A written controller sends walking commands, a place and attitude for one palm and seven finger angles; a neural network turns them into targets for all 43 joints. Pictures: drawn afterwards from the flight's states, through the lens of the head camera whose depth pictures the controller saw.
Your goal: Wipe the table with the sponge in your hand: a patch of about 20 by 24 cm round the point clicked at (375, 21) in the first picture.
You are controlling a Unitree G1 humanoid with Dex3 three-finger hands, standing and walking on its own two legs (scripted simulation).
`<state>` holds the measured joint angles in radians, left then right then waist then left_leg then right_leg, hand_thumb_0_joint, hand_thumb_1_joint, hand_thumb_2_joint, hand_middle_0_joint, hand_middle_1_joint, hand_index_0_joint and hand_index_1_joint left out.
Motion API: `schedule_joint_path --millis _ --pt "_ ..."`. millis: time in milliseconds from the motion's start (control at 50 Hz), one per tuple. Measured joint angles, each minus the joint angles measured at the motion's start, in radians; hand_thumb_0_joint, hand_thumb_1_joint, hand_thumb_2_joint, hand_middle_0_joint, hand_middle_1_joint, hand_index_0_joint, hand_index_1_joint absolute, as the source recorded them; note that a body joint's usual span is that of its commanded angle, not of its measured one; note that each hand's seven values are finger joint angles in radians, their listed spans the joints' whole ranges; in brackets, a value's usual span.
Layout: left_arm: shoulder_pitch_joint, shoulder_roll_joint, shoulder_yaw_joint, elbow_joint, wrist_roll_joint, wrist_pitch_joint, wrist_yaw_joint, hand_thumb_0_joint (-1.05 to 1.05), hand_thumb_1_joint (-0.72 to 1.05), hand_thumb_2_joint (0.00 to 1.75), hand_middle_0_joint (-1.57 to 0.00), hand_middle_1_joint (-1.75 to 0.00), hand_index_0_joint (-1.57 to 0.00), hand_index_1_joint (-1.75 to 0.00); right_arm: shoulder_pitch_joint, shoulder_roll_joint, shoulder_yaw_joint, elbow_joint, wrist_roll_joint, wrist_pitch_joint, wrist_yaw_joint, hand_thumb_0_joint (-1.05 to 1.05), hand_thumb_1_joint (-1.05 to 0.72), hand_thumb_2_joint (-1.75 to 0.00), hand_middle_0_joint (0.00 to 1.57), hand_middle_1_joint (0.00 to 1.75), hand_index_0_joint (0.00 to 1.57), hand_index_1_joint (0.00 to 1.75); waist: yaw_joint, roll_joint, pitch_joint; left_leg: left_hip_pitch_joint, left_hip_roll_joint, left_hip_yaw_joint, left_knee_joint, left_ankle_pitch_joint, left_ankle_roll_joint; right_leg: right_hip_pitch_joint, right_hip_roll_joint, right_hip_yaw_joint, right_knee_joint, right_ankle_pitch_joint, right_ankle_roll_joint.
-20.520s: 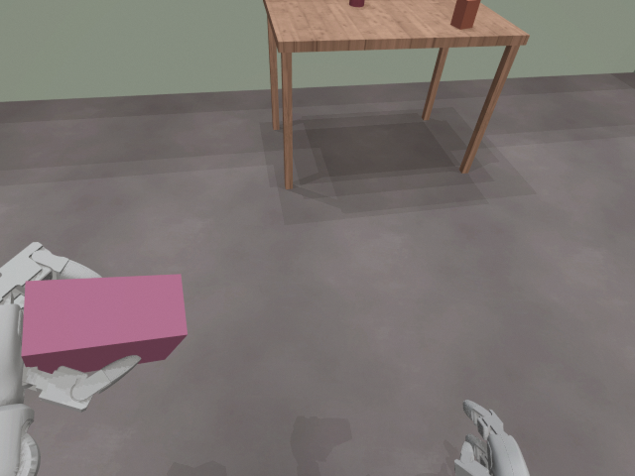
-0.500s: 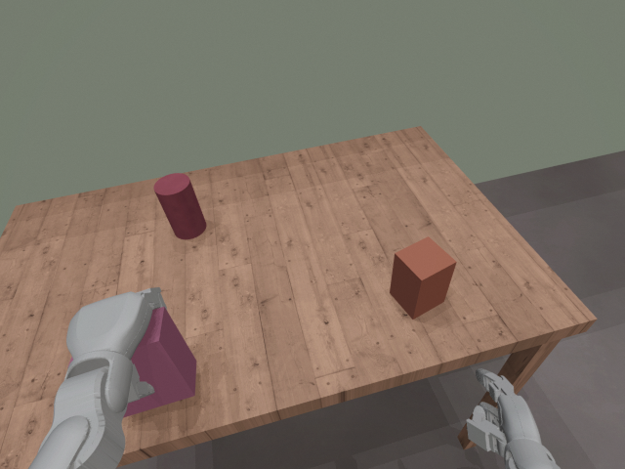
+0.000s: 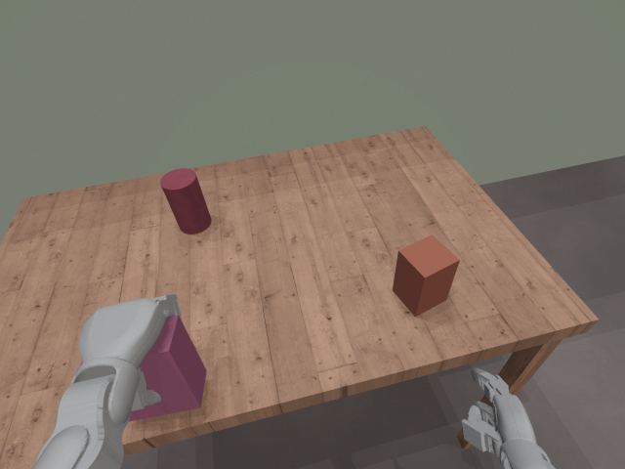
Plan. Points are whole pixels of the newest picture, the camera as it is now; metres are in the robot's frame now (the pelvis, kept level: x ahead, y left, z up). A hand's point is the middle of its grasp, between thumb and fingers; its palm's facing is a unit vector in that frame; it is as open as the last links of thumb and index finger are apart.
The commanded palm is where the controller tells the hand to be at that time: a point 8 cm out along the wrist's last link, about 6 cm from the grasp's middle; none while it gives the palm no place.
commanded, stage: move the sponge above the wiping area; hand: left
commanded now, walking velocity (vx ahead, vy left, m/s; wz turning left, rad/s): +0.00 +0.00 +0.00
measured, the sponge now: (155, 378) +0.20 +0.27 -0.01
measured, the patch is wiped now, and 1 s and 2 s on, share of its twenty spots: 0.00 0.00 0.00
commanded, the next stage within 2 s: lower the sponge onto the table in 2.00 s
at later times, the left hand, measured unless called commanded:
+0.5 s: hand (154, 344) +0.22 +0.26 +0.05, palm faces -0.06 -0.10 -0.99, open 10.1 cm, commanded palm +0.22 +0.28 +0.13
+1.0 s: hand (144, 328) +0.23 +0.27 +0.07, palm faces +0.06 -0.06 -1.00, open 10.1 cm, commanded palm +0.21 +0.28 +0.13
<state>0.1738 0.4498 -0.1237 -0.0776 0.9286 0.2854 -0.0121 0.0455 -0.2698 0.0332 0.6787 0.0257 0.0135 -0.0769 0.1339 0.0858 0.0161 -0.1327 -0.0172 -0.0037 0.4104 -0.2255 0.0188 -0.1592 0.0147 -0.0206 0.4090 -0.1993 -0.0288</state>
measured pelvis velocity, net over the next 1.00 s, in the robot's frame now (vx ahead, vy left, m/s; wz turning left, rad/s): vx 0.01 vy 0.00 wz -0.02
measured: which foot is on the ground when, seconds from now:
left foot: down 0.00-1.00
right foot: down 0.00-1.00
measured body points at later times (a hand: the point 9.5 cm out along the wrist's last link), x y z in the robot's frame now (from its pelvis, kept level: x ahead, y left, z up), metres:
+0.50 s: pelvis +0.00 +0.00 +0.00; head +0.00 -0.03 +0.45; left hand +0.22 +0.26 +0.10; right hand +0.24 -0.21 -0.08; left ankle +0.00 +0.11 -0.74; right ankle +0.02 -0.10 -0.74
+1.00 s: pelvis +0.01 +0.00 +0.00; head +0.00 -0.03 +0.45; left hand +0.23 +0.27 +0.12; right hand +0.24 -0.20 -0.08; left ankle +0.00 +0.11 -0.74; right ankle +0.02 -0.10 -0.74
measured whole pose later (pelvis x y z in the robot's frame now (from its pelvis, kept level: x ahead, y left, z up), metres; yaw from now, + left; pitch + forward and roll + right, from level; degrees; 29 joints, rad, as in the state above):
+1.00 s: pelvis +0.01 +0.00 +0.00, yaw -1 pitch -3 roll +0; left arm 0.18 0.46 -0.09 -0.12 0.97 0.22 0.12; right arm 0.06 -0.24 0.03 0.68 0.03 0.01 -0.07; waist 0.15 0.08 0.00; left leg -0.13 -0.01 0.01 0.41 -0.24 0.01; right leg -0.15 0.03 0.00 0.40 -0.20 -0.03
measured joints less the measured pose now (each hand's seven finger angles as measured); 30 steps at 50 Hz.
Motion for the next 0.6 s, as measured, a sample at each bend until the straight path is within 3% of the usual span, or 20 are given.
schedule_joint_path --millis 80,120,180,260,320,360,420,500,540,600 --pt "-0.010 0.019 0.019 -0.001 0.043 -0.086 0.096 0.00 -0.50 1.03 -0.73 -1.31 -0.75 -1.31 0.009 0.027 -0.005 0.009 -0.005 -0.015 -0.010 0.01 -0.91 -0.90 0.20 0.30 0.20 0.29 0.020 -0.011 -0.006 -0.002 0.012 0.008 0.010 -0.009 -0.008 -0.001 0.012 0.008 -0.002 0.003 -0.008" --pt "-0.037 0.025 0.045 0.019 0.038 -0.069 0.139 0.00 -0.50 1.03 -0.73 -1.31 -0.75 -1.31 0.002 0.037 -0.002 0.019 0.004 -0.012 -0.009 0.01 -0.91 -0.90 0.20 0.30 0.20 0.29 0.019 -0.011 -0.009 0.001 0.015 0.012 0.007 -0.009 -0.010 0.001 0.016 0.012 -0.005 0.005 -0.010" --pt "-0.086 0.025 0.089 0.056 0.002 0.006 0.165 0.00 -0.50 1.03 -0.73 -1.31 -0.75 -1.31 -0.009 0.042 0.001 0.031 0.019 -0.004 -0.005 0.01 -0.91 -0.90 0.20 0.30 0.20 0.30 0.003 -0.006 -0.019 0.005 0.013 0.008 -0.005 -0.001 -0.010 0.004 0.013 0.009 -0.013 0.008 -0.006" --pt "-0.126 0.027 0.103 0.100 -0.030 0.136 0.113 0.00 -0.50 1.03 -0.73 -1.31 -0.75 -1.31 -0.022 0.024 0.017 0.029 0.033 0.016 0.005 0.01 -0.91 -0.90 0.20 0.30 0.21 0.30 -0.024 0.005 -0.025 0.008 0.004 0.001 -0.020 0.010 -0.007 0.006 0.005 0.002 -0.018 0.010 -0.002" --pt "-0.119 0.019 0.069 0.107 -0.036 0.169 0.037 0.00 -0.50 1.03 -0.73 -1.31 -0.75 -1.31 -0.022 0.004 0.023 0.012 0.034 0.019 0.012 0.01 -0.91 -0.90 0.20 0.30 0.23 0.31 -0.035 0.013 -0.020 0.001 -0.002 -0.005 -0.020 0.014 -0.002 0.001 -0.002 -0.004 -0.016 0.009 0.001" --pt "-0.092 0.007 0.044 0.091 -0.033 0.139 -0.006 0.00 -0.50 1.03 -0.73 -1.31 -0.75 -1.31 -0.016 -0.003 0.019 0.000 0.028 0.015 0.014 0.01 -0.91 -0.90 0.20 0.30 0.23 0.31 -0.036 0.014 -0.015 -0.006 -0.005 -0.006 -0.015 0.012 0.001 -0.005 -0.005 -0.005 -0.011 0.008 0.003" --pt "-0.033 -0.006 0.015 0.038 -0.019 0.032 -0.024 0.00 -0.50 1.03 -0.73 -1.31 -0.75 -1.31 -0.001 -0.003 0.008 -0.011 0.009 0.002 0.009 0.01 -0.91 -0.90 0.20 0.30 0.22 0.31 -0.023 0.006 -0.008 -0.008 -0.004 -0.001 -0.007 0.005 0.003 -0.008 -0.003 0.001 -0.006 0.004 0.004" --pt "0.006 -0.002 0.005 -0.013 0.035 -0.093 0.062 0.00 -0.50 1.03 -0.73 -1.31 -0.75 -1.31 0.018 0.014 -0.008 -0.004 -0.007 -0.012 -0.001 0.01 -0.91 -0.90 0.20 0.30 0.21 0.30 0.008 -0.008 -0.007 -0.004 0.006 0.009 0.005 -0.008 -0.002 -0.004 0.007 0.010 -0.004 0.001 -0.002" --pt "-0.005 0.008 0.017 -0.012 0.048 -0.092 0.121 0.00 -0.50 1.03 -0.73 -1.31 -0.75 -1.31 0.016 0.024 -0.010 0.005 -0.002 -0.009 -0.002 0.01 -0.91 -0.90 0.20 0.30 0.21 0.30 0.017 -0.011 -0.011 -0.003 0.010 0.013 0.007 -0.012 -0.005 -0.004 0.011 0.015 -0.005 0.001 -0.006" --pt "-0.051 0.012 0.056 0.020 0.029 -0.023 0.180 0.00 -0.50 1.03 -0.73 -1.31 -0.75 -1.31 0.001 0.033 -0.008 0.023 0.013 0.002 0.002 0.01 -0.91 -0.90 0.20 0.30 0.21 0.30 0.015 -0.009 -0.019 0.001 0.012 0.015 0.003 -0.011 -0.007 0.000 0.013 0.017 -0.009 0.003 -0.004"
